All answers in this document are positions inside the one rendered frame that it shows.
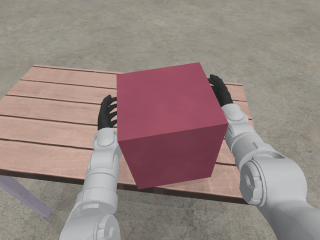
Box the robot left forearm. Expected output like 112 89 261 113
59 127 123 240

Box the robot left upper arm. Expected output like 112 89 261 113
59 212 121 240

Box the robot right forearm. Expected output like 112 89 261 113
221 103 308 197

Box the carton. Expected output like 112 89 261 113
116 62 229 190

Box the left robot hand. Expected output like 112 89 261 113
97 94 117 131

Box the right robot hand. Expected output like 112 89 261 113
207 74 233 107

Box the robot right upper arm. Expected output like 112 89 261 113
239 158 320 240

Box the table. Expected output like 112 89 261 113
0 64 255 218

